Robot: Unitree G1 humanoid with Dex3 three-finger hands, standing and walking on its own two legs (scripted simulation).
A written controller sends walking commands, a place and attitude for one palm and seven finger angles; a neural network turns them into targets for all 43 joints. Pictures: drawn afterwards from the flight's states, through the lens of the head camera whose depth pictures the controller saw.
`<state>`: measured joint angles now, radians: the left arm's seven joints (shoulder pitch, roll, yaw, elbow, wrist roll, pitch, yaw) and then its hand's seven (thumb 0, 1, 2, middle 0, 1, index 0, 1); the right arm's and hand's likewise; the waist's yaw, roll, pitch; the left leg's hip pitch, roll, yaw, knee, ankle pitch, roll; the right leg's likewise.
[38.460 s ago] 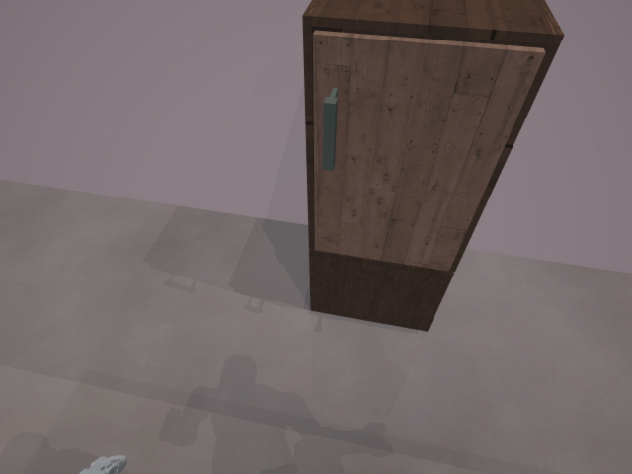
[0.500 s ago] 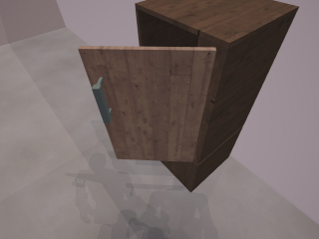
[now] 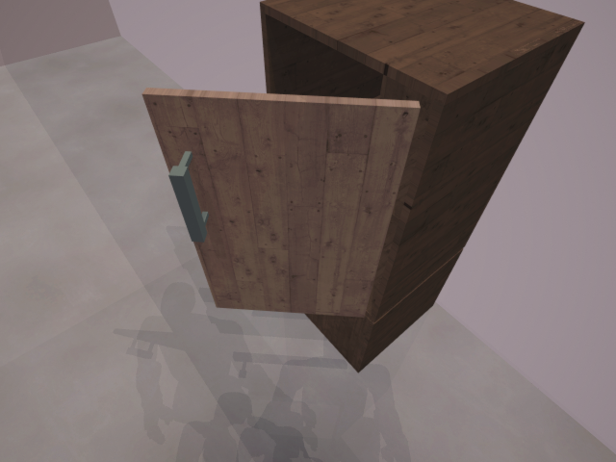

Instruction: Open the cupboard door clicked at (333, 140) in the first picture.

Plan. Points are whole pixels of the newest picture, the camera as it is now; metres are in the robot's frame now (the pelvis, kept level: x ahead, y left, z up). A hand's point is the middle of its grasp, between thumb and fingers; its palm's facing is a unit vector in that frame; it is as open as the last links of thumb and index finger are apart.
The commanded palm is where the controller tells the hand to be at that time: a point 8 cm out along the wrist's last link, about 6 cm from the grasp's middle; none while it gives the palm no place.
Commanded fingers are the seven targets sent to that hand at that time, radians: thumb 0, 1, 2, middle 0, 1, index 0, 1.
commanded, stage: come to a stop and stand still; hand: left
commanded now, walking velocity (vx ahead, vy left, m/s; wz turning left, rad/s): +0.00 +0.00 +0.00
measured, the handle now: (193, 198) +0.50 +0.23 +0.04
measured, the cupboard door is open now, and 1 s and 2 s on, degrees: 46 46 46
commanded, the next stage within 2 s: look again from close up in 0.10 s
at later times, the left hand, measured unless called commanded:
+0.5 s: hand out of the picture +0.02 +0.20 -0.18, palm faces +0.01 -0.98 -0.21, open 7.4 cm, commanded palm none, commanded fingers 0.00 0.90 0.90 -0.20 -0.30 -0.20 -0.30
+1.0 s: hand out of the picture +0.03 +0.22 -0.18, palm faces +0.00 -0.97 -0.24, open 7.4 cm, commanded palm none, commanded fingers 0.00 0.90 0.90 -0.20 -0.30 -0.20 -0.30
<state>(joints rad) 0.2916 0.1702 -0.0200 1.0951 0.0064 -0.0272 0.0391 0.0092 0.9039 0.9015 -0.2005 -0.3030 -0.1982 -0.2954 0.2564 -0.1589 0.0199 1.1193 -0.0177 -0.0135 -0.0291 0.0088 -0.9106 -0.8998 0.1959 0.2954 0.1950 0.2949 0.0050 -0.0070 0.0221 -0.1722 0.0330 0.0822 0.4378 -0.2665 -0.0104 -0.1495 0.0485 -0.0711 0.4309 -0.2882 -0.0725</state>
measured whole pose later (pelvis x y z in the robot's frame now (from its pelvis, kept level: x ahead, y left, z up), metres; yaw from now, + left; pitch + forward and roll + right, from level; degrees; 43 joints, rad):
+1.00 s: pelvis +0.00 +0.03 +0.00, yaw -1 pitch +1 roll +1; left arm 0.23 0.21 0.00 1.05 0.01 0.00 0.05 0.01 0.90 0.90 -0.20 -0.30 -0.20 -0.30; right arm 0.19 -0.17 0.00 1.09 -0.02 0.00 -0.04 0.01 -0.91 -0.90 0.20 0.30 0.20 0.30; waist 0.01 -0.03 0.05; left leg -0.17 0.00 0.12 0.43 -0.26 0.03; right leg -0.18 0.01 -0.03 0.47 -0.30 -0.03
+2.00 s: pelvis +0.02 +0.03 +0.00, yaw +0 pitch +1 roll +0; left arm 0.28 0.15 -0.01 1.12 0.01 -0.03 0.05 0.01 0.91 0.90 -0.20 -0.30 -0.20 -0.30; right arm 0.27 -0.13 0.01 1.16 -0.01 -0.03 -0.05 0.02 -0.93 -0.90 0.20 0.30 0.20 0.29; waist 0.01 -0.02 0.03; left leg -0.15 -0.01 0.09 0.42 -0.29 0.03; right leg -0.12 0.01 -0.06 0.42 -0.31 -0.03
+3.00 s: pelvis -0.02 +0.02 -0.01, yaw -1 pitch +0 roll +1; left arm 0.23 0.18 0.00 1.03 0.01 0.01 0.05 0.01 0.90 0.90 -0.20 -0.30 -0.20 -0.30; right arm 0.19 -0.17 -0.02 1.05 -0.02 0.02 -0.04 0.01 -0.91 -0.90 0.20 0.30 0.20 0.29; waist 0.01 0.00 0.08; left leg -0.24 0.01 0.11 0.54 -0.29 0.02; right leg -0.25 0.02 -0.04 0.58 -0.33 -0.06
